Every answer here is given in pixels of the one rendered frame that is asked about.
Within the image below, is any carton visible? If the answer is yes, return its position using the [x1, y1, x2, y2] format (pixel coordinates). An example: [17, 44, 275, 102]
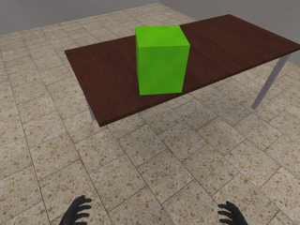
[135, 25, 190, 96]

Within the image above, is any robot left hand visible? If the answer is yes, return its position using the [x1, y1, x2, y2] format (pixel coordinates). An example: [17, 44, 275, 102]
[59, 195, 92, 225]

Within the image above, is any robot right hand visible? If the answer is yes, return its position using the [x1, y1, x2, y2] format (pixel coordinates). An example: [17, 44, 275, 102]
[217, 201, 248, 225]

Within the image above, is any table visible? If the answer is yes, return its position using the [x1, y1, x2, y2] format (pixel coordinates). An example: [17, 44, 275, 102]
[64, 14, 300, 128]

